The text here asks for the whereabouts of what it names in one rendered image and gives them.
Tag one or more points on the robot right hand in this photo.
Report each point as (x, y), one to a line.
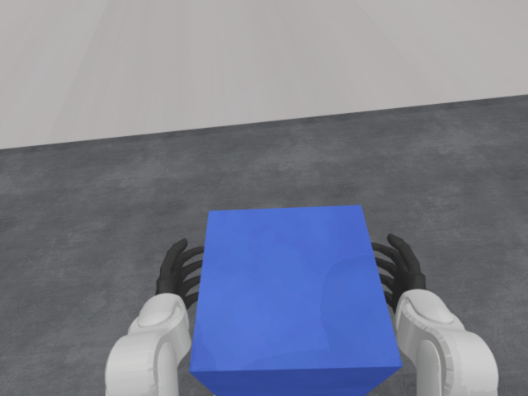
(406, 272)

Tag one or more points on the right robot forearm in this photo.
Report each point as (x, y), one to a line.
(450, 361)

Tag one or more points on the robot left hand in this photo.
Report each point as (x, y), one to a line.
(172, 274)

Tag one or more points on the carton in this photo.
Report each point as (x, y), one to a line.
(291, 304)

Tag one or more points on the left robot forearm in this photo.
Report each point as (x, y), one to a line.
(144, 362)

